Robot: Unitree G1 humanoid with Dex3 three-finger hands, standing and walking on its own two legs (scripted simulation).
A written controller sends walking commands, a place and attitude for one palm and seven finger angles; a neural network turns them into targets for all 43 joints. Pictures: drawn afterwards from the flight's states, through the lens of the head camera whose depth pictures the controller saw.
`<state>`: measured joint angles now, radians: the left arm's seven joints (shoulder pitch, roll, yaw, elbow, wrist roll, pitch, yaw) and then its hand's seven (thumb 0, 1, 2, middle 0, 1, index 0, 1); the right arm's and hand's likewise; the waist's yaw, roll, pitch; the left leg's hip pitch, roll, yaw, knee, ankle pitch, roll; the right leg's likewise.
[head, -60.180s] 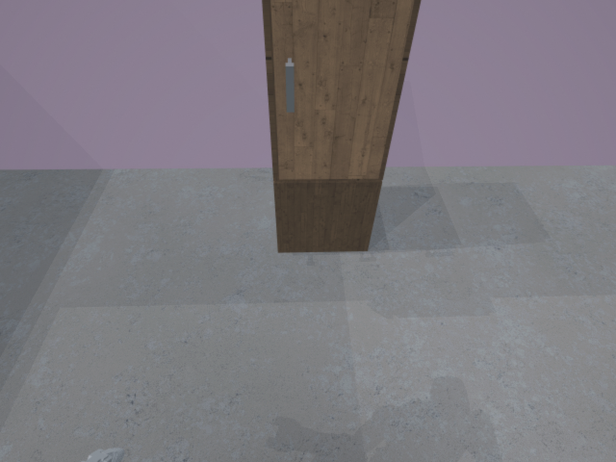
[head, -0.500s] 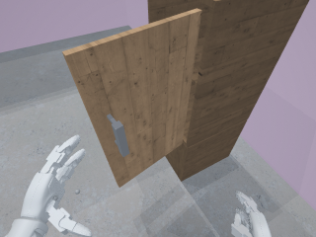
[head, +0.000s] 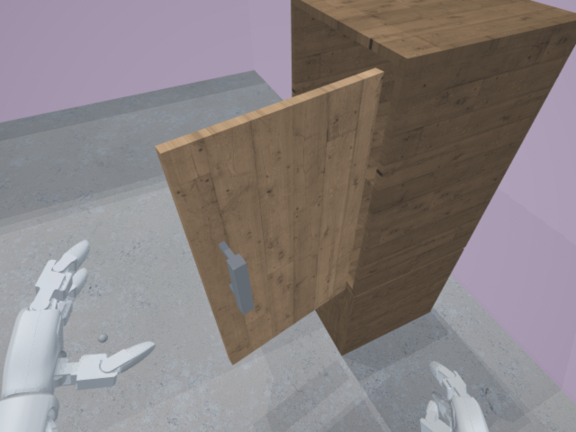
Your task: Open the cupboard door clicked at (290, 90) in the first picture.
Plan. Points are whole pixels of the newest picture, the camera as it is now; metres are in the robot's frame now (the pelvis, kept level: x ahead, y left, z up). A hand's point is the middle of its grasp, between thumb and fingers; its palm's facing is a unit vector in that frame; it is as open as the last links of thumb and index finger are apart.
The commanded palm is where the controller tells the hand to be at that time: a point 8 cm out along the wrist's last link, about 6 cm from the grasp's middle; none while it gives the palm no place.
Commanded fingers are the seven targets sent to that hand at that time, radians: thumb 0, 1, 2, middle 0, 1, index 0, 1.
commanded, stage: draw the hand back to the body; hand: left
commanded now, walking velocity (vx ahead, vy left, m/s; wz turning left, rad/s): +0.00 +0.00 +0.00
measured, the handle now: (235, 277) +0.34 +0.13 +0.01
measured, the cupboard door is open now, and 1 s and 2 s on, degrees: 100 100 100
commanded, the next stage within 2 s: step back with the hand held close in 0.72 s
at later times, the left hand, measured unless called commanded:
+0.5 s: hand (67, 292) +0.20 +0.26 +0.17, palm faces +0.45 -0.79 -0.41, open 7.8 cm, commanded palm +0.15 +0.29 +0.18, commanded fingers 0.00 0.90 0.90 -0.20 -0.30 -0.20 -0.30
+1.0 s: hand (69, 301) +0.19 +0.25 +0.17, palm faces +0.41 -0.79 -0.46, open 7.4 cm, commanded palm +0.13 +0.28 +0.19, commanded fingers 0.00 0.90 0.90 -0.20 -0.30 -0.20 -0.30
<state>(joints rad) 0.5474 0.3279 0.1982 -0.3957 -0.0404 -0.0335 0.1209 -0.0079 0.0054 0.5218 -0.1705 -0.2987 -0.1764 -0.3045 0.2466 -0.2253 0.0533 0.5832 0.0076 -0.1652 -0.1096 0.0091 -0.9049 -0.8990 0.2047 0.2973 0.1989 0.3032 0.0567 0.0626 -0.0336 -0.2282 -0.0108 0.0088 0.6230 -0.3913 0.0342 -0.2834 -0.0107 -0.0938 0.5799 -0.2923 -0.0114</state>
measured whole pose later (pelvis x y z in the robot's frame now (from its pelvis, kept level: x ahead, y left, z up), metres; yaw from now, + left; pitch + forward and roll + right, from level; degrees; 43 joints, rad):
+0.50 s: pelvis +0.01 -0.01 +0.02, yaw -1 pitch -4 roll -1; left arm 0.45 0.33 0.34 -0.39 -0.05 -0.08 0.11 0.01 0.81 0.87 -0.20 -0.30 -0.21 -0.30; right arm 0.19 -0.23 0.02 0.64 -0.01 -0.12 -0.06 0.01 -0.91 -0.90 0.20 0.30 0.20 0.30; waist 0.07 0.07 0.02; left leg -0.04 0.00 0.03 0.41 -0.30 0.03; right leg -0.11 0.01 -0.07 0.39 -0.21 -0.02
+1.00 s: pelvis -0.02 -0.01 +0.02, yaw -2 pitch -2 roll -1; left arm 0.47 0.36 0.39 -0.38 -0.04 -0.15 0.11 0.01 0.89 0.90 -0.20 -0.30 -0.21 -0.30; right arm 0.16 -0.23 0.02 0.62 -0.01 -0.08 -0.07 0.01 -0.91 -0.90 0.21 0.30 0.20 0.30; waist 0.03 0.07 0.02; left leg -0.14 0.02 0.03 0.44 -0.27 0.02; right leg -0.18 0.03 -0.07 0.35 -0.14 -0.03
